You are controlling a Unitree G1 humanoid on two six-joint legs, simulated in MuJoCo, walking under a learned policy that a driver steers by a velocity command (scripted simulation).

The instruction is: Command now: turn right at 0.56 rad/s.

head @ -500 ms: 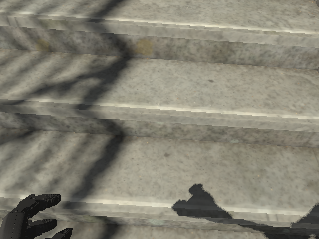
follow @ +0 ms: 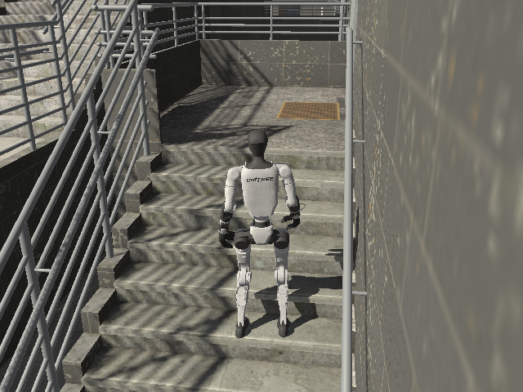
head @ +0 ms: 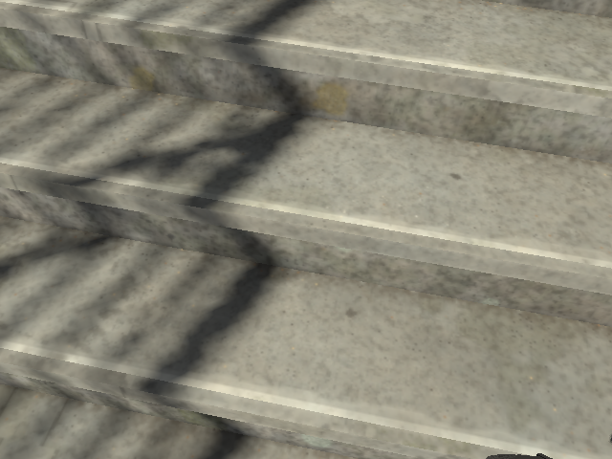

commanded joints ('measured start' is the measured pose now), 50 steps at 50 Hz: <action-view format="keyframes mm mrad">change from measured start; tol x32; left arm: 1 -128 207 62 -159 -2 -68 53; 50 -364 80 3 -283 19 -11 96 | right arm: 1 91 -195 -104 -74 -21 -19 -63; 23 169 -177 -101 -88 -85 -7 -12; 26 -224 3 -8 -164 -12 -53 58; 36 375 -86 -52 5 -50 -42 32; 50 179 -204 -161 -29 -37 -61 -82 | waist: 1 -151 27 -208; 50 -67 261 -24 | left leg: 1 203 82 -3 86 352 93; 4 -325 -44 77 646 -321 -136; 7 -373 -4 32 997 -155 -98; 21 52 -19 139 -95 93 -40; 25 22 417 -586 -259 345 346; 34 469 253 -455 -145 621 325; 38 254 194 -553 -329 -368 305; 50 96 157 -532 -259 -30 254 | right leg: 1 47 -105 189 -116 739 -309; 21 6 -72 557 -165 265 -283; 24 -320 140 325 386 -304 78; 29 -246 60 179 762 -163 147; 38 -728 55 96 773 -218 -5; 50 -386 -29 163 358 -299 -92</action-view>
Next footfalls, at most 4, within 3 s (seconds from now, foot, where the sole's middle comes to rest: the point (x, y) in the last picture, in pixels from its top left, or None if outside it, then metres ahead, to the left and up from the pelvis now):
0.44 left None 0.03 0.11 -0.76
1.08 right None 0.01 -0.16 -0.77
1.40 left None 0.33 0.01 -0.60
1.76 right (407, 357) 0.59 -0.14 -0.44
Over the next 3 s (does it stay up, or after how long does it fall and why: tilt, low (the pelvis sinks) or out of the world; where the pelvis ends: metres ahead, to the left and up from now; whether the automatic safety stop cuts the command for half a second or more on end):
stays up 1.52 -0.17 0.77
